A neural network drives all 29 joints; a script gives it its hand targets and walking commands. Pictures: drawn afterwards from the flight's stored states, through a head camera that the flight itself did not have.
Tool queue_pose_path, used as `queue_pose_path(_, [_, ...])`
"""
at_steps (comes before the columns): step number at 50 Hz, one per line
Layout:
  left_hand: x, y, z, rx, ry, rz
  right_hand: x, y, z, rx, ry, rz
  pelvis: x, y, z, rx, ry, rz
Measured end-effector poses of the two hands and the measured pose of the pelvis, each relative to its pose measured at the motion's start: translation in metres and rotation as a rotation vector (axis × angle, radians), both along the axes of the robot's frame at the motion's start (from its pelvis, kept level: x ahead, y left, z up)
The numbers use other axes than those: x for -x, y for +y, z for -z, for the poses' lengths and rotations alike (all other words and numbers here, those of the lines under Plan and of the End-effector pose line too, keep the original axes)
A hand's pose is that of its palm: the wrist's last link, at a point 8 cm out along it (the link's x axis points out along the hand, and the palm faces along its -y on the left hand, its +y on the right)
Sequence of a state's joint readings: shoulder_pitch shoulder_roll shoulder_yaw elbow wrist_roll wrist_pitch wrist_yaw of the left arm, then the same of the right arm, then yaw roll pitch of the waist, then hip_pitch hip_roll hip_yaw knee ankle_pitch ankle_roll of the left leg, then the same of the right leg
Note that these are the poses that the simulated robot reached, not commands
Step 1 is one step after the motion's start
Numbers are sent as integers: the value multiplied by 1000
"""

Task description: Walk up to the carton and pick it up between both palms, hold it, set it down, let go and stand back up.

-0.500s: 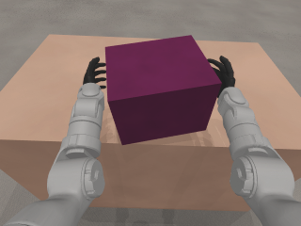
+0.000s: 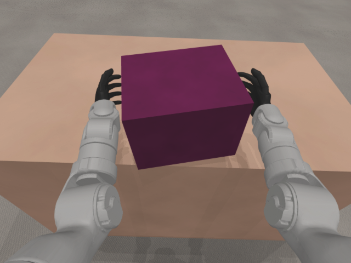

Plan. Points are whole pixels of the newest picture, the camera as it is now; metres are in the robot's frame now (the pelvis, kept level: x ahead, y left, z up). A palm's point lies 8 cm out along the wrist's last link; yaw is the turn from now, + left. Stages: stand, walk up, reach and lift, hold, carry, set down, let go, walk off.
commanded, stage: set down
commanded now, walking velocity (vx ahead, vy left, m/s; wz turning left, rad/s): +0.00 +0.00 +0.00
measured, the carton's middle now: (180, 107) +0.47 +0.02 +0.09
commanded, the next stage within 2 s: none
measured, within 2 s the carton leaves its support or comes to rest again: rests again in 0.48 s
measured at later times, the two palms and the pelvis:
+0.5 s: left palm (108, 107) +0.43 +0.19 +0.12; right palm (254, 113) +0.44 -0.16 +0.12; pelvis +0.01 +0.00 +0.00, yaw +0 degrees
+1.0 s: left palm (109, 109) +0.43 +0.19 +0.11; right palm (255, 115) +0.43 -0.16 +0.11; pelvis +0.01 +0.00 +0.00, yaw +0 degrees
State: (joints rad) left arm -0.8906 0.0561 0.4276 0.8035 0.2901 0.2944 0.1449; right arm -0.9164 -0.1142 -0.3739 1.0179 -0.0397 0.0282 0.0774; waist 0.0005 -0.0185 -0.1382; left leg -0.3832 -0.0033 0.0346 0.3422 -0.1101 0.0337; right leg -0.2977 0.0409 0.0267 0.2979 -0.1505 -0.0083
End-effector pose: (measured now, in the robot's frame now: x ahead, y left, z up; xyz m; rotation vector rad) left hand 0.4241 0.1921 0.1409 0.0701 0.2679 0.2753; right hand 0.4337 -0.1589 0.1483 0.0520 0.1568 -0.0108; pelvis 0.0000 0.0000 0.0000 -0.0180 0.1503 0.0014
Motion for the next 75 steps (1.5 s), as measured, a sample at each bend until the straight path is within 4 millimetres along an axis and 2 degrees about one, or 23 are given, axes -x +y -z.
queue_pose_path(14, [-11,-2,6,-5,-8,3,-7,-2,15,5,10,-4,-9,-2,0,-3,13,0])
queue_pose_path(25, [-8,-2,22,-6,-2,5,-3,-2,31,6,28,9,-11,-3,0,-3,16,0])
queue_pose_path(58, [-7,-3,27,11,-37,16,0,-3,37,25,18,19,-11,-3,0,-3,15,0])
queue_pose_path(75, [-13,-3,33,23,-45,19,-6,-3,43,13,8,19,-16,-4,0,-4,22,0])
